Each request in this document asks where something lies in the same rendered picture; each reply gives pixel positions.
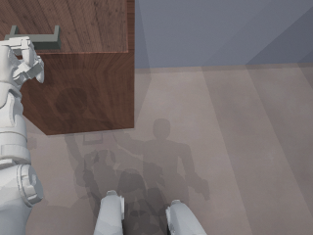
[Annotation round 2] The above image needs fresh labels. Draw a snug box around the robot left hand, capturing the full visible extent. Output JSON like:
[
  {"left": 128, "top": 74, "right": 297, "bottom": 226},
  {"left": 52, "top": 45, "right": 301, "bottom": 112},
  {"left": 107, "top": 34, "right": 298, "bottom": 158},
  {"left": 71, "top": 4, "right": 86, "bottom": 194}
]
[{"left": 0, "top": 36, "right": 45, "bottom": 91}]

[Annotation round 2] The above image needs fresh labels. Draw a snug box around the cabinet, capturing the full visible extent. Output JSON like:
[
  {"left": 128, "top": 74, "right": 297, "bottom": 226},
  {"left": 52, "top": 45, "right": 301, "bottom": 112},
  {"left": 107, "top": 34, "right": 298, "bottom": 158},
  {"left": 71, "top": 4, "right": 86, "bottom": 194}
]
[{"left": 15, "top": 0, "right": 135, "bottom": 136}]

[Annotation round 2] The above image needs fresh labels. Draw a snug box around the left robot thigh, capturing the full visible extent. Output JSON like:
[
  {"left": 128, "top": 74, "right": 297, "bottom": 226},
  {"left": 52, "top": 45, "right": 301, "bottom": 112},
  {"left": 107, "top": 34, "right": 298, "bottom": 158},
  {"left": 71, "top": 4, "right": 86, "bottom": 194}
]
[{"left": 93, "top": 195, "right": 124, "bottom": 235}]

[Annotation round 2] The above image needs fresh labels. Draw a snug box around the robot left forearm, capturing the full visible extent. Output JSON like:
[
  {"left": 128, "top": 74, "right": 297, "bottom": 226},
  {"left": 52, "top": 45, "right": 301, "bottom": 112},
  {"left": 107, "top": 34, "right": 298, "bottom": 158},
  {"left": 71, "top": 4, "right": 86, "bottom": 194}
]
[{"left": 0, "top": 82, "right": 31, "bottom": 170}]

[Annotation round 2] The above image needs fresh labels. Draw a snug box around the handle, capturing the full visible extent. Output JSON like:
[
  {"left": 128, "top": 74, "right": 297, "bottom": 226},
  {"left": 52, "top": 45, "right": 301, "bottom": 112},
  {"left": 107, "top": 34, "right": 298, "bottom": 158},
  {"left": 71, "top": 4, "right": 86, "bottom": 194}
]
[{"left": 4, "top": 24, "right": 62, "bottom": 50}]

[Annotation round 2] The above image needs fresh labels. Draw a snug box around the drawer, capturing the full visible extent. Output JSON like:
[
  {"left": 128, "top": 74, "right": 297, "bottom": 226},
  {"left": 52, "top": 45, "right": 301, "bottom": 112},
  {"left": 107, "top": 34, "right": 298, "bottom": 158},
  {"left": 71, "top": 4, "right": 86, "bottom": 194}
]
[{"left": 0, "top": 0, "right": 127, "bottom": 53}]

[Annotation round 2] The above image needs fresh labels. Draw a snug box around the left robot upper arm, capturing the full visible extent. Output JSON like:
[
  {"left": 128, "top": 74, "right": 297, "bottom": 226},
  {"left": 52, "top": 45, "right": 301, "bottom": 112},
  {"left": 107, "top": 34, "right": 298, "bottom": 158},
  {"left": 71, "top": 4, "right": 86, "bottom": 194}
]
[{"left": 0, "top": 164, "right": 44, "bottom": 235}]

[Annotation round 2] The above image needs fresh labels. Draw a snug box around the right robot shin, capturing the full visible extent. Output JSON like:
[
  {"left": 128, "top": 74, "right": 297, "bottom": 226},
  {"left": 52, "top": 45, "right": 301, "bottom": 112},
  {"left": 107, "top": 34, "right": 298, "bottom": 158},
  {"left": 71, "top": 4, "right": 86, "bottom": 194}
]
[{"left": 170, "top": 200, "right": 181, "bottom": 235}]

